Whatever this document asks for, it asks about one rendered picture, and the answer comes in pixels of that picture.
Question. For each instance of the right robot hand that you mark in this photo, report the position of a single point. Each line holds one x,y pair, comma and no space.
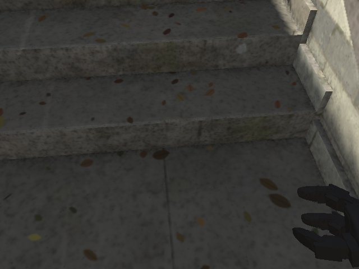
345,242

